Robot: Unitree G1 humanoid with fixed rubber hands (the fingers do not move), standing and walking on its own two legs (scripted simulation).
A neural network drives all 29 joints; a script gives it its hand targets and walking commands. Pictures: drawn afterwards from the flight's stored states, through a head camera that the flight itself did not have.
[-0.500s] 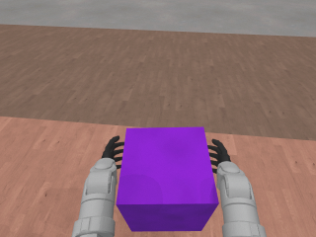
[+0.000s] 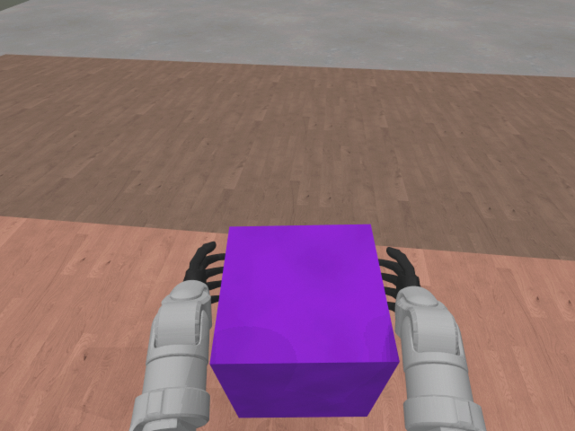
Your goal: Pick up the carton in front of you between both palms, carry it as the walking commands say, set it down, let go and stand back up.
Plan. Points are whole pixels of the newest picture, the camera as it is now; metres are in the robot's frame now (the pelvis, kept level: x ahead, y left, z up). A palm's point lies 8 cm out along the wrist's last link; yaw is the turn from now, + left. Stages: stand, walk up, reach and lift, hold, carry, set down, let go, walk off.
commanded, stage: hold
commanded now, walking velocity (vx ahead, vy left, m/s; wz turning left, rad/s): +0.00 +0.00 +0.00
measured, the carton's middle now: (301, 326) +0.28 +0.00 -0.02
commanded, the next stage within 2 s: carry in 0.36 s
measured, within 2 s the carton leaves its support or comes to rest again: neither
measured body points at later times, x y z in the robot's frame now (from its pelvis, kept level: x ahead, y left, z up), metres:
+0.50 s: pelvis +0.02 +0.00 +0.00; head -0.02 +0.01 +0.44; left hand +0.32 +0.16 +0.05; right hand +0.33 -0.15 +0.05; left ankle +0.02 +0.13 -0.74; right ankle +0.03 -0.12 -0.74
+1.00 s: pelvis +0.23 +0.01 +0.00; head +0.23 +0.02 +0.45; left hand +0.50 +0.18 +0.08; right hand +0.52 -0.12 +0.08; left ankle +0.27 +0.13 -0.70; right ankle +0.15 -0.09 -0.74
